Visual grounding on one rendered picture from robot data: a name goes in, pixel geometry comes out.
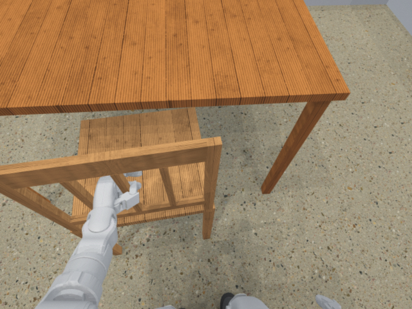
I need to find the right robot thigh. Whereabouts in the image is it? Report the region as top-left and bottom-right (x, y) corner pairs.
(226, 296), (269, 309)

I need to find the right robot hand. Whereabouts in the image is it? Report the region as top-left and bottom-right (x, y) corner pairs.
(315, 294), (341, 309)

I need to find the robot right shin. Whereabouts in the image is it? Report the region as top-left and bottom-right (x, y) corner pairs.
(230, 294), (247, 303)

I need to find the table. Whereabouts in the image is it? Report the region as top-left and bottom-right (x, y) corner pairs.
(0, 0), (350, 203)

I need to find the chair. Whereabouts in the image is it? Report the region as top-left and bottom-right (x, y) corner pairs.
(0, 107), (222, 256)

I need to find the left robot hand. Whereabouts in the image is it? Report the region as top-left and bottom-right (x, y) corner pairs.
(93, 171), (142, 214)

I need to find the left robot forearm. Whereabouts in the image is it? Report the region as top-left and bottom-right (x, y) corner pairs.
(34, 207), (118, 309)

